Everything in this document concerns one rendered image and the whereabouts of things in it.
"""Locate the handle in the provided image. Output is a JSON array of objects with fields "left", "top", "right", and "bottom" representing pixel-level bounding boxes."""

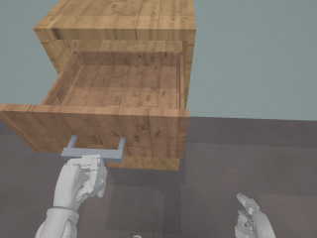
[{"left": 60, "top": 135, "right": 126, "bottom": 164}]

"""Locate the robot left hand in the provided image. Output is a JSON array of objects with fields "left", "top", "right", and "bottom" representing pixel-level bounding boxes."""
[{"left": 53, "top": 155, "right": 108, "bottom": 211}]

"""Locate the drawer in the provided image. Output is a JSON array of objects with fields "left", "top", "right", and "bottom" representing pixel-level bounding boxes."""
[{"left": 0, "top": 51, "right": 189, "bottom": 159}]

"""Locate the cabinet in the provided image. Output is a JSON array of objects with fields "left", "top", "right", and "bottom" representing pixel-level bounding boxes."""
[{"left": 33, "top": 0, "right": 196, "bottom": 171}]

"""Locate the robot left forearm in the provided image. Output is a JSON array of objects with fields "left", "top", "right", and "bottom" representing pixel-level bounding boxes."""
[{"left": 35, "top": 206, "right": 79, "bottom": 238}]

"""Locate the robot right hand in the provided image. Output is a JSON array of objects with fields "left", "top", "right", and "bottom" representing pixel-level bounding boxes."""
[{"left": 235, "top": 193, "right": 275, "bottom": 238}]

